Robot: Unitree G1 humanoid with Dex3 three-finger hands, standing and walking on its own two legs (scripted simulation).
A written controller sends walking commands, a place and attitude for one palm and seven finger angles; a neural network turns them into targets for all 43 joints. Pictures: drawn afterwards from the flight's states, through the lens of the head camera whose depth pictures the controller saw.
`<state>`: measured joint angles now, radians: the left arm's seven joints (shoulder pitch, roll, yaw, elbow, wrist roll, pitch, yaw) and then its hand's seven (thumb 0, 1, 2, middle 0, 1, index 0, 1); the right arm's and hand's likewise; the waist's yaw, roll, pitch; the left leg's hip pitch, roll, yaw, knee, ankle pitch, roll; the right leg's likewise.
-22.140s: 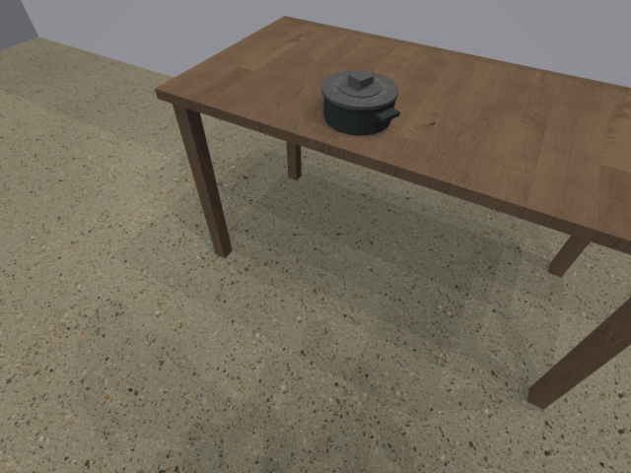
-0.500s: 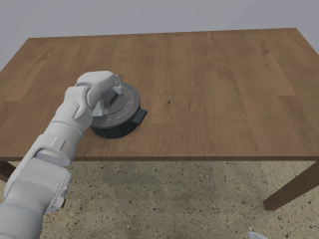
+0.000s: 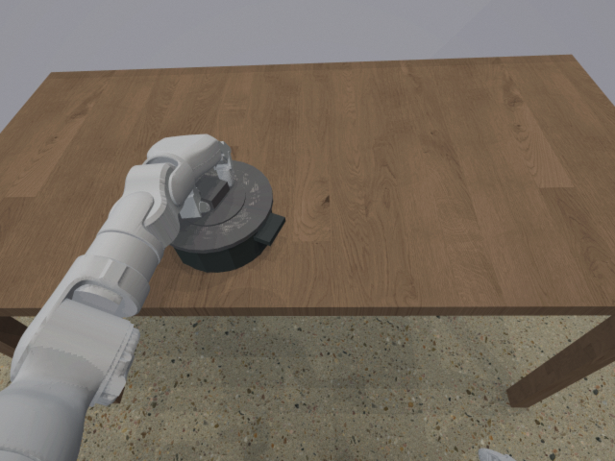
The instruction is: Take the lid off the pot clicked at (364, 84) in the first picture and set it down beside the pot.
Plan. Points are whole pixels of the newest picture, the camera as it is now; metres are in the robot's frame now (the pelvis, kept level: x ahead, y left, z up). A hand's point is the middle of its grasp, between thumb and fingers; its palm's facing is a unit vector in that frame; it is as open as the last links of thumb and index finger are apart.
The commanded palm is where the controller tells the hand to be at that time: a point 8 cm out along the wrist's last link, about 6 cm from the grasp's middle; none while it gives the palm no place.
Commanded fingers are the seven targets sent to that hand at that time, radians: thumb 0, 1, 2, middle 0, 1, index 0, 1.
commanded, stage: close the fingers and squeeze the knob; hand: left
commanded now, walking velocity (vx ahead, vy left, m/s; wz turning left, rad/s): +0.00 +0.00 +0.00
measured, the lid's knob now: (209, 191) +0.48 +0.14 +0.07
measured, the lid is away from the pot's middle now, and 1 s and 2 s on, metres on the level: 0.00 0.01 0.00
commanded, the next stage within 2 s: lift the lid straight up in 0.78 s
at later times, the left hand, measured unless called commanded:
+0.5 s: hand (196, 195) +0.45 +0.15 +0.10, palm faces -0.34 -0.04 -0.94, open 7.9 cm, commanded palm +0.44 +0.15 +0.16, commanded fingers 0.00 0.50 0.92 -0.90 -1.08 -0.71 -0.99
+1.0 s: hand (196, 195) +0.45 +0.15 +0.10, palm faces -0.34 -0.03 -0.94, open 7.9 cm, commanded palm +0.44 +0.15 +0.17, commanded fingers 0.00 0.67 0.97 -0.99 -1.12 -0.77 -1.03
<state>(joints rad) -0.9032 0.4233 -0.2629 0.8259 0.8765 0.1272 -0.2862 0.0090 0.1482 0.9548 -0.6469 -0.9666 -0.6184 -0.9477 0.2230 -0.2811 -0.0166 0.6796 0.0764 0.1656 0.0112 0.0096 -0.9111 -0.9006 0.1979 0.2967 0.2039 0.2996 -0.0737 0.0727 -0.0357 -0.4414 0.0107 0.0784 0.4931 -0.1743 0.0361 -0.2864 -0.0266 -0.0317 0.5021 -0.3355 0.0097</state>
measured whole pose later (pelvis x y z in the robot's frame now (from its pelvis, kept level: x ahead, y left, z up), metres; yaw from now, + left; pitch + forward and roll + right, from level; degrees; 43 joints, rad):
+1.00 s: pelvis +0.00 +0.00 +0.00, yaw +0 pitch +6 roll +0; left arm -0.86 0.44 -0.27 0.75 0.87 0.13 -0.30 0.02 0.28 0.79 -0.79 -1.03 -0.57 -0.92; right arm 0.21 -0.28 -0.02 0.68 0.07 0.17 0.01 0.01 -0.91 -0.90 0.20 0.30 0.20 0.30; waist -0.07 0.07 -0.03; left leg -0.43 0.01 0.08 0.49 -0.18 0.04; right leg -0.27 -0.02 -0.03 0.49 -0.33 0.01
